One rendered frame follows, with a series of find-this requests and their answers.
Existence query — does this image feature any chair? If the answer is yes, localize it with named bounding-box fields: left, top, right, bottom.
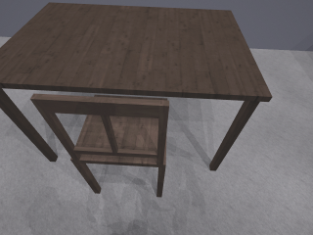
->
left=30, top=93, right=169, bottom=198

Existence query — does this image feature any table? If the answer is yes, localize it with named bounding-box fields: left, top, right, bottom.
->
left=0, top=2, right=272, bottom=171

